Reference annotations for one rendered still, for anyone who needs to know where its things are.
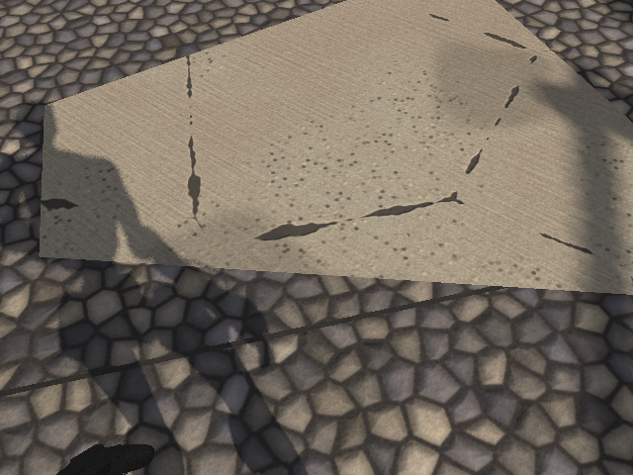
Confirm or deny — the robot left hand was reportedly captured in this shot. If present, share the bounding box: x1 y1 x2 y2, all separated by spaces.
56 443 154 475

